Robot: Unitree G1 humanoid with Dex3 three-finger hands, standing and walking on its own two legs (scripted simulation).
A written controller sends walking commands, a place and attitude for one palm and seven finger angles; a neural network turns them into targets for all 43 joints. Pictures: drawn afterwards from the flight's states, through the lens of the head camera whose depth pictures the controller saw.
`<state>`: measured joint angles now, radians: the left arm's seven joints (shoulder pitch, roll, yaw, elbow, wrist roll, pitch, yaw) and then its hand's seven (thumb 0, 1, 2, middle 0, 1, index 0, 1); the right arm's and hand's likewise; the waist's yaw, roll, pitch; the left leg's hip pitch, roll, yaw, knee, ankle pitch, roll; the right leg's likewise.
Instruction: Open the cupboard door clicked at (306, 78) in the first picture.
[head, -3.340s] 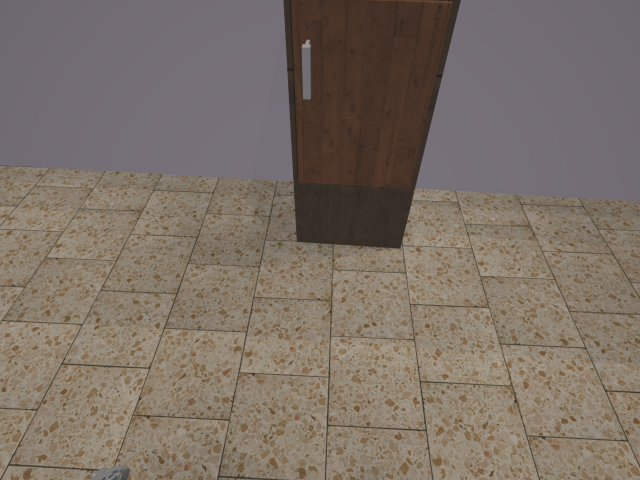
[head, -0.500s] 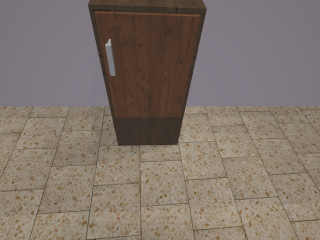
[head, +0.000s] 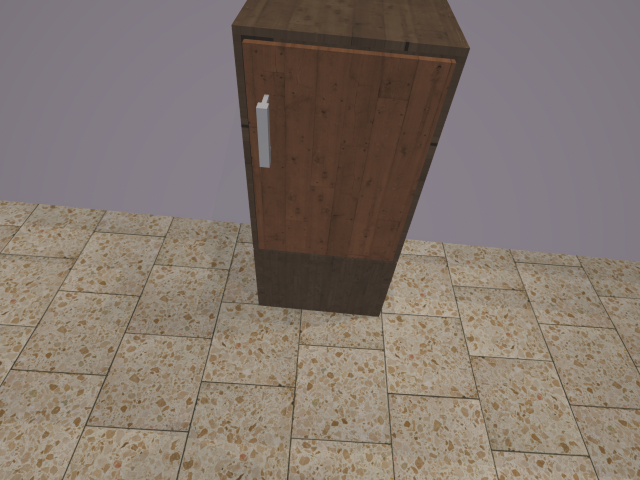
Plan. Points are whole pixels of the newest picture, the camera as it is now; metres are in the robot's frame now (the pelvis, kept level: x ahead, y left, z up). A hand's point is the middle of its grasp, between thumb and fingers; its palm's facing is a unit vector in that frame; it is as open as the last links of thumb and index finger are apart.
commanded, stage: take the last steps up to it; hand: left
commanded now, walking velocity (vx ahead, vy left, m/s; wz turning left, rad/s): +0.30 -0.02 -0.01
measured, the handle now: (265, 131) +0.77 +0.18 +0.01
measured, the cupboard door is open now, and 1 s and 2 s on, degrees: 0 0 0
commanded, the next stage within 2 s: come to a stop and stand still in 0.44 s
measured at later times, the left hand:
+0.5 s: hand (229, 462) +0.18 +0.14 -0.16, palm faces +0.08 -0.98 -0.20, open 7.2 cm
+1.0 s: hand (219, 430) +0.22 +0.16 -0.17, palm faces +0.05 -0.97 -0.25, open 7.4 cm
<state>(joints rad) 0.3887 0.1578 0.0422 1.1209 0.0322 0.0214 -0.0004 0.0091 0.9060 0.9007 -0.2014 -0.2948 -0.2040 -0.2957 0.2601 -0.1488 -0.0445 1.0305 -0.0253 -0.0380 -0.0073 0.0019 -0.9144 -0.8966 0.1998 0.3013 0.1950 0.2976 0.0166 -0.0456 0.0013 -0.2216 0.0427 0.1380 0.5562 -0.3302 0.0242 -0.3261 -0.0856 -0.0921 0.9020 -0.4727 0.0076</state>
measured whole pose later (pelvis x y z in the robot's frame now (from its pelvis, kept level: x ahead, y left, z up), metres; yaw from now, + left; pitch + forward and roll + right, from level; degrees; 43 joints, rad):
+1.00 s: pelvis +0.19 -0.03 +0.00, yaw -1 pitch -1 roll +0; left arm 0.24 0.19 0.06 1.01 0.02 0.04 0.03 0.01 0.91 0.90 -0.20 -0.29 -0.20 -0.30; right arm 0.10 -0.15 -0.06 1.02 -0.02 0.03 -0.03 -0.01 -0.92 -0.90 0.21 0.30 0.20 0.30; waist 0.01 0.01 0.07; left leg -0.33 0.09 0.14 0.50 -0.16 0.01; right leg -0.31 -0.05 -0.06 0.71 -0.41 0.02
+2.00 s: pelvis +0.18 -0.06 +0.01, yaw +0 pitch -1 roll +1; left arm 0.29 0.14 -0.01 1.11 0.01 -0.01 0.03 0.01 0.91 0.90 -0.20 -0.29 -0.20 -0.30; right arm 0.32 -0.15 0.01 1.09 -0.01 -0.02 -0.02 0.01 -0.92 -0.90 0.20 0.30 0.20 0.30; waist 0.00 0.02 0.01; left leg -0.18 0.01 0.05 0.45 -0.26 0.00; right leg -0.24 -0.04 -0.07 0.49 -0.24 0.00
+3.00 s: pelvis +0.18 -0.05 -0.01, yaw +0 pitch -2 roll -1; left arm 0.24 0.20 0.02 0.89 0.02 0.04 0.03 0.01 0.91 0.90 -0.20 -0.29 -0.21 -0.30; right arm 0.21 -0.20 -0.05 0.92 -0.02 0.01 -0.02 0.01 -0.92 -0.90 0.20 0.30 0.20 0.30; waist -0.01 -0.03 0.02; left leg -0.25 0.01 0.03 0.64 -0.35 0.02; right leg -0.26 -0.04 -0.08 0.61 -0.31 0.01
